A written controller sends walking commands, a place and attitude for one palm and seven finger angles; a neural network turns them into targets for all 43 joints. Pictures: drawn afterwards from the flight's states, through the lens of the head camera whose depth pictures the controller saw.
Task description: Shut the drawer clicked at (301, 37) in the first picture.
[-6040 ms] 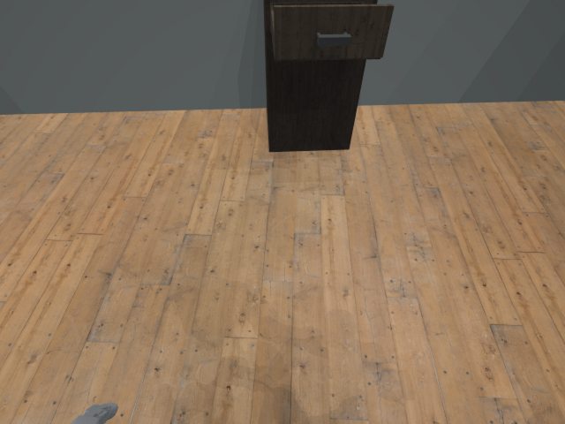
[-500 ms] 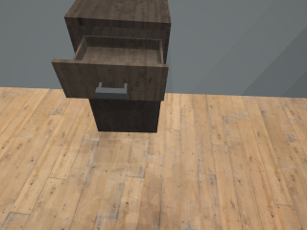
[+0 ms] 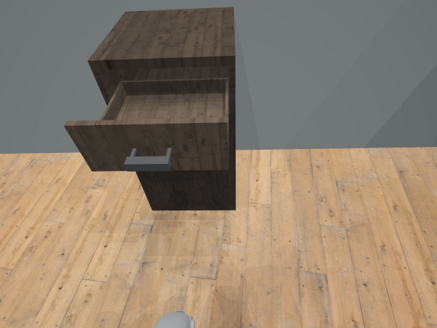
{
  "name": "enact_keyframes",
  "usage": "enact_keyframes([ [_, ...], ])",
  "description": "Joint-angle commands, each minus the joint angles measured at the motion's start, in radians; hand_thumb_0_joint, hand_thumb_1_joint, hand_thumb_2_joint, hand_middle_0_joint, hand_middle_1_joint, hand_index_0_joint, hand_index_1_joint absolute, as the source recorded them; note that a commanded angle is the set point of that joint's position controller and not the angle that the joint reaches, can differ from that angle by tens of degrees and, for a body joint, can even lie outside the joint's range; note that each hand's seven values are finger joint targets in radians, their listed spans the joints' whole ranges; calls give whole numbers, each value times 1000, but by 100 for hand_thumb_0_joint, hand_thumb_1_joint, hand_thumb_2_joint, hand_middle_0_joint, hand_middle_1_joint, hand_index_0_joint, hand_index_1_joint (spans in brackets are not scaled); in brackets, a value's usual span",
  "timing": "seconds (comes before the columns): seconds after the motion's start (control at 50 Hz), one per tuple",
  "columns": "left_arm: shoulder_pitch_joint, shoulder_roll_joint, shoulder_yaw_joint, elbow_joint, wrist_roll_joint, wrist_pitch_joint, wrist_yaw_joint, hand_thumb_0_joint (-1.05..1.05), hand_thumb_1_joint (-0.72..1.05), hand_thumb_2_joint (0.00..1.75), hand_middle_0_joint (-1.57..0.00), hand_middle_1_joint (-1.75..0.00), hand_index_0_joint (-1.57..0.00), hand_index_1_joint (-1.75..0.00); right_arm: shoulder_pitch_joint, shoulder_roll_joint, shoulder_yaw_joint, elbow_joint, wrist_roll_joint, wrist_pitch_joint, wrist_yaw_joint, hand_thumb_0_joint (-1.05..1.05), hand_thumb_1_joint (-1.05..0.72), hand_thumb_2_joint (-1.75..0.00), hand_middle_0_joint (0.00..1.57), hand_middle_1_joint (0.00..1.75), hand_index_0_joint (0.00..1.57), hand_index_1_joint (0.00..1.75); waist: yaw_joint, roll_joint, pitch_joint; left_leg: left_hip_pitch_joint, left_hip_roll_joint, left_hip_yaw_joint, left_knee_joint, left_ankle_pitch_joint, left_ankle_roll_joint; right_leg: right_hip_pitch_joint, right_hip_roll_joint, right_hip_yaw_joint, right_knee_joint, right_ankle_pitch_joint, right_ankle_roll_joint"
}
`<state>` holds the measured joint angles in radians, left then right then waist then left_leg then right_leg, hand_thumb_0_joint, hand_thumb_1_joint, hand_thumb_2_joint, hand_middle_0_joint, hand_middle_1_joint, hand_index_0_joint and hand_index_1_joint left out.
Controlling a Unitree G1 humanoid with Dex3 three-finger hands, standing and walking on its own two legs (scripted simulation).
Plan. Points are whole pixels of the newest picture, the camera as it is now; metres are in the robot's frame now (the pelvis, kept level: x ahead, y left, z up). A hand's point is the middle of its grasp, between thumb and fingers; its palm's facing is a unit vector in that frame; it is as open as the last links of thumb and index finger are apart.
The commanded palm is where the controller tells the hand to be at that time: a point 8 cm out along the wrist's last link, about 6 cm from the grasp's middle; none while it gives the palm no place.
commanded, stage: take the last steps up to it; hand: left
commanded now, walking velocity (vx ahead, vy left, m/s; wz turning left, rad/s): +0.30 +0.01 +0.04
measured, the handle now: (150, 157) +0.53 +0.22 -0.03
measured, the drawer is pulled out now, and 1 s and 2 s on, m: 0.28 0.28 0.28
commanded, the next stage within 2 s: come to a stop and stand still in 0.42 s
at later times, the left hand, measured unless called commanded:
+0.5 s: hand (123, 318) +0.18 +0.24 -0.19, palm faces +0.06 -0.98 -0.17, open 7.3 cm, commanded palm none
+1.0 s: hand (143, 281) +0.26 +0.21 -0.17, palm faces +0.02 -0.96 -0.27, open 7.2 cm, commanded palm none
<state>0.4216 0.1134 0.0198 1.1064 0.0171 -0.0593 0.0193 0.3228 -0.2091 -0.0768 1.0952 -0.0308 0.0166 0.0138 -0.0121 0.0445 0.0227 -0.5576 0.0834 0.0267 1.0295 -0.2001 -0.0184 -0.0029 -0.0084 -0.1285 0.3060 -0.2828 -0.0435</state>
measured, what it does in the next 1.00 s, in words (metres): walks ahead: left foot, then right foot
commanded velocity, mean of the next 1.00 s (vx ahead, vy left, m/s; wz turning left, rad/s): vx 0.05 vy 0.03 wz -0.01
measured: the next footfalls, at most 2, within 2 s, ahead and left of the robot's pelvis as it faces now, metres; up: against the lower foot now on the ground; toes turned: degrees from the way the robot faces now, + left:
left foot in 0.24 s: +0.21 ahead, +0.14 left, +0.00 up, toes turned +8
right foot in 0.72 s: +0.30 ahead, -0.09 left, +0.00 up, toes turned -7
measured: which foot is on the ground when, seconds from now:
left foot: up 0.00-0.22, down 0.24-0.74, up 0.76-1.00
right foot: down 0.00-0.24, up 0.26-0.70, down 0.72-1.00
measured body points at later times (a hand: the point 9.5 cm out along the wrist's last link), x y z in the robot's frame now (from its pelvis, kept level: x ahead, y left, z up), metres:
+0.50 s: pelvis +0.16 +0.06 -0.01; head +0.16 +0.08 +0.44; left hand +0.18 +0.29 -0.17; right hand +0.24 -0.17 -0.14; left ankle +0.17 +0.14 -0.75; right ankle +0.17 -0.08 -0.66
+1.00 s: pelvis +0.17 +0.03 -0.01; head +0.21 +0.00 +0.43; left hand +0.26 +0.26 -0.15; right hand +0.17 -0.20 -0.19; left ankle +0.12 +0.16 -0.69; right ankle +0.26 -0.09 -0.75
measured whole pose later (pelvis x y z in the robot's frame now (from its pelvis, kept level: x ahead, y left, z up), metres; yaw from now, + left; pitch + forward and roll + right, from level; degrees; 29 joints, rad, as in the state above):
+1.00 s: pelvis +0.17 +0.03 -0.01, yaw -1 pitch -1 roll +2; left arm 0.13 0.14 0.04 1.00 0.03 0.02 0.04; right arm 0.26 -0.17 -0.07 1.07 -0.01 0.06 -0.02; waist -0.01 0.03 0.10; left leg -0.35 0.01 0.03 0.96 -0.49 -0.04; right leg -0.37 -0.09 -0.09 0.51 -0.12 -0.02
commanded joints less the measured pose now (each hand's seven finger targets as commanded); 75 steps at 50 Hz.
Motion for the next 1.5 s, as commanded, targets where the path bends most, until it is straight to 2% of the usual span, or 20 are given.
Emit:
enact_keyframes([
  [0.0, 109, 120, 18, 0, 2, -30, 11, 0, 90, 90, -20, -30, -20, -30, -126, 4, 10, -90, 9, -27, 7, 0, -90, -90, 20, 30, 20, 30, 35, -179, 117, -142, 21, 34, -72, 25, -6, 11, -248, 138, -112, 457, -81],
  [0.12, 159, 130, 17, 44, 8, -18, 20, 0, 90, 90, -20, -30, -20, -30, -259, 30, 29, -128, 15, -46, 15, 0, -90, -90, 20, 30, 20, 30, 62, -206, 135, 7, -20, 103, -321, -11, 31, 8, -253, 115, -45, 621, -78],
  [0.18, 118, 149, 25, 43, 4, -14, 21, 0, 90, 90, -20, -30, -20, -30, -73, -5, 19, -74, 9, -63, -6, 0, -90, -90, 20, 30, 20, 30, -32, -176, 25, 321, -88, 134, -480, 32, 64, -41, -221, 62, 209, 793, -45],
  [0.2, 121, 136, 24, 39, -3, -13, 20, 0, 90, 90, -20, -30, -20, -30, 63, -50, 9, -36, 4, -69, -15, 0, -90, -90, 20, 30, 20, 30, -86, -119, -81, 546, -42, 91, -537, 126, 77, -129, -185, 49, 400, 659, -18],
  [0.24, 166, 61, 6, 3, -18, -10, 13, 0, 90, 90, -20, -30, -20, -30, 236, -228, -24, -7, 11, -71, -35, 0, -90, -90, 20, 30, 20, 30, -105, 212, -297, 874, 395, -436, -613, 499, 259, -488, -3, 53, 923, -311, 36],
  [0.3, 9, 66, 26, -6, -3, 6, 10, 0, 90, 90, -20, -30, -20, -30, 32, -98, 4, -46, 15, -80, -43, 0, -90, -90, 20, 30, 20, 30, -42, 13, -13, 498, 313, -241, -735, 363, 214, -547, -105, 130, 1008, -146, 35],
  [0.38, 65, 25, 30, 5, 7, 45, -1, 0, 90, 90, -20, -30, -20, -30, -22, -13, 34, -52, 19, -99, -41, 0, -90, -90, 20, 30, 20, 30, 42, 58, 47, 292, 212, -31, -803, 393, 153, -439, -123, 112, 903, -25, 65],
  [0.5, -62, 54, 38, -69, 12, 70, -8, 0, 90, 90, -20, -30, -20, -30, 0, -29, 23, -70, 13, -92, -40, 0, -90, -90, 20, 30, 20, 30, 37, 52, 95, 333, 199, -18, -848, 296, 188, -535, -135, 108, 727, 68, 88],
  [0.64, -159, 85, 19, -101, 2, 69, 15, 0, 90, 90, -20, -30, -20, -30, 21, -56, 25, -33, 8, -56, -53, 0, -90, -90, 20, 30, 20, 30, 19, 60, 42, 412, 172, 4, -659, 624, 143, -299, -64, 55, 294, 74, 74],
  [0.68, -114, 124, 27, -93, 4, 60, 18, 0, 90, 90, -20, -30, -20, -30, 22, -46, 20, -27, 16, -45, -52, 0, -90, -90, 20, 30, 20, 30, 45, 21, 21, 401, 120, 25, -583, 454, 86, -210, -82, 70, 134, 277, 71],
  [0.74, -116, 235, 43, -97, 2, 50, 23, 0, 90, 90, -20, -30, -20, -30, 100, 19, 18, -26, 30, -16, -44, 0, -90, -90, 20, 30, 20, 30, 11, -151, -26, 243, -44, 78, -423, -192, 4, -101, -358, 281, 165, 957, -95],
  [0.78, -118, 234, 53, -97, 2, 48, 30, 0, 90, 90, -20, -30, -20, -30, 78, 14, 10, -29, 30, 10, -50, 0, -90, -90, 20, 30, 20, 30, 39, -292, -125, 257, -49, 38, -159, -405, -6, -107, -392, 335, 88, 904, -183],
  [0.88, -226, 219, 67, -146, 11, 66, 44, 0, 90, 90, -20, -30, -20, -30, 54, 8, 0, -41, 22, 34, -39, 0, -90, -90, 20, 30, 20, 30, 22, -179, -117, 190, -59, -32, 29, -307, -16, -186, -335, 271, 53, 554, -155],
  [1.0, -231, 239, 81, -156, 23, 77, 35, 0, 90, 90, -20, -30, -20, -30, 50, 11, 7, -64, 19, 24, -23, 0, -90, -90, 20, 30, 20, 30, 38, -258, -80, 265, -60, 10, -243, -293, -11, -261, -297, 310, -68, -26, -110],
  [1.08, -263, 208, 67, -145, 10, 95, 26, 0, 90, 90, -20, -30, -20, -30, 198, 19, 20, -9, 17, 6, -26, 0, -90, -90, 20, 30, 20, 30, -32, -189, -44, 533, -90, 53, -650, -160, 9, -457, -176, 226, -6, -279, 10],
  [1.12, -251, 101, 43, -157, -11, 102, 17, 0, 90, 90, -20, -30, -20, -30, 117, -76, 9, -48, -5, -11, -37, 0, -90, -90, 20, 30, 20, 30, -20, 235, 87, 274, 192, -339, -952, -510, 98, -515, -14, 78, 360, -155, 79],
  [1.14, -236, 109, 47, -161, -3, 103, 12, 0, 90, 90, -20, -30, -20, -30, 9, -101, 8, -93, -3, -11, -45, 0, -90, -90, 20, 30, 20, 30, 13, 225, 156, 97, 268, -384, -1018, -546, 147, -453, -24, 120, 480, -120, 68],
  [1.24, -123, 120, 53, -82, 14, 88, -15, 0, 90, 90, -20, -30, -20, -30, -34, -72, 22, -88, 11, -42, -54, 0, -90, -90, 20, 30, 20, 30, 40, 39, 143, 284, 150, -195, -917, -267, 141, -562, -10, 144, 734, 1, 76],
  [1.36, -195, 104, 34, -94, 4, 68, -12, 0, 90, 90, -20, -30, -20, -30, 136, -54, 23, -17, 2, -55, -69, 0, -90, -90, 20, 30, 20, 30, -42, 88, 61, 572, 209, -213, -804, 242, 188, -577, -45, 120, 542, -105, 84],
  [1.48, -95, 67, 22, -39, -9, 63, -5, 0, 90, 90, -20, -30, -20, -30, 74, -68, 18, 9, 8, -39, -70, 0, -90, -90, 20, 30, 20, 30, 5, 99, -30, 466, 171, -161, -687, 349, 160, -255, -16, 77, 214, -38, 60],
])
